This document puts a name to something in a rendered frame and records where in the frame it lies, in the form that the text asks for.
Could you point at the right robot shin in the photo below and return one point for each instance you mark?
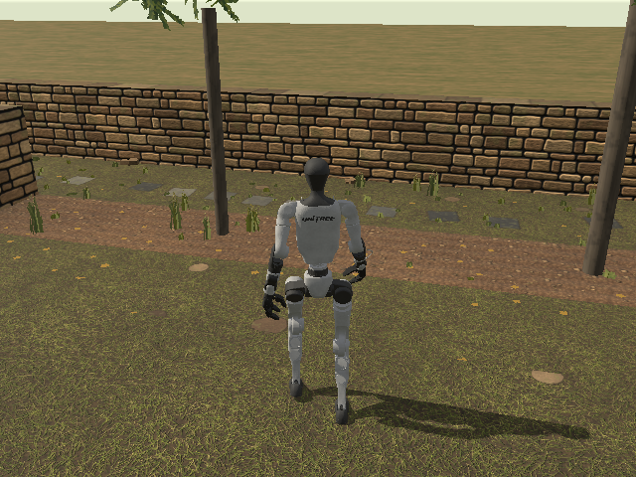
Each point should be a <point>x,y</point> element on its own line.
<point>342,375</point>

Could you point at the left robot upper arm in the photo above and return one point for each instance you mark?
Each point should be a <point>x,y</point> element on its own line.
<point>282,228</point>

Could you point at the robot shin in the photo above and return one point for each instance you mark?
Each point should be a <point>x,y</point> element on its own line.
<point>342,375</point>
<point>295,352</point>

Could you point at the robot right forearm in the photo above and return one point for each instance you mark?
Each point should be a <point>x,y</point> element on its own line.
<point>360,258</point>

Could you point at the right robot upper arm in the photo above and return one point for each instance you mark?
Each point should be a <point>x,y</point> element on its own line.
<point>349,211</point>

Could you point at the left robot shin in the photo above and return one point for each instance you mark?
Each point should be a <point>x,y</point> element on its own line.
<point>295,352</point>

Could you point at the left robot hand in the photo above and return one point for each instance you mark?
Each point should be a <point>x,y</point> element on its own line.
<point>268,305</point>

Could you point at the right robot hand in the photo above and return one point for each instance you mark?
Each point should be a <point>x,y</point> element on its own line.
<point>359,277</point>

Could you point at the robot left forearm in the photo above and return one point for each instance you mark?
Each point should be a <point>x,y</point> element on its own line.
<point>273,273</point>

